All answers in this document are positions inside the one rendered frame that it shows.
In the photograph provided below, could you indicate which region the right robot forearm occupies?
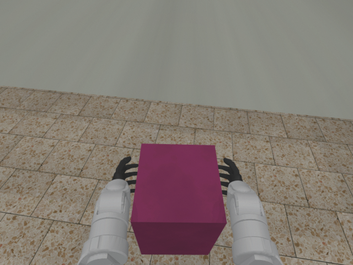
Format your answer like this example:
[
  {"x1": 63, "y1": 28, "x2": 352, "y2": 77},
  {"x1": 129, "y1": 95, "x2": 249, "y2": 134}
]
[{"x1": 227, "y1": 181, "x2": 284, "y2": 265}]

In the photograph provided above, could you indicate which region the left robot hand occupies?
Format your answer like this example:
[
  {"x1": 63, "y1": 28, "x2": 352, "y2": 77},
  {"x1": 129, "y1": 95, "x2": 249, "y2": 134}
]
[{"x1": 112, "y1": 156, "x2": 138, "y2": 193}]

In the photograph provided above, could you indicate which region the right robot hand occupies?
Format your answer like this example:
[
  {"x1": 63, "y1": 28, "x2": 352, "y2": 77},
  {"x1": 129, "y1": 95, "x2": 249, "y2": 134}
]
[{"x1": 218, "y1": 158, "x2": 243, "y2": 195}]

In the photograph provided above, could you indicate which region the left robot forearm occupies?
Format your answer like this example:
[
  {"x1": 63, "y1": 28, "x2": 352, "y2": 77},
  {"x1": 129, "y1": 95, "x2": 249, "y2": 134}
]
[{"x1": 77, "y1": 179, "x2": 131, "y2": 265}]

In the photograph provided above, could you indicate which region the carton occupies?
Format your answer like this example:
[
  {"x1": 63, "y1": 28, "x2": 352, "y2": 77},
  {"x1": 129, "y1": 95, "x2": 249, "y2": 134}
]
[{"x1": 131, "y1": 144, "x2": 227, "y2": 255}]

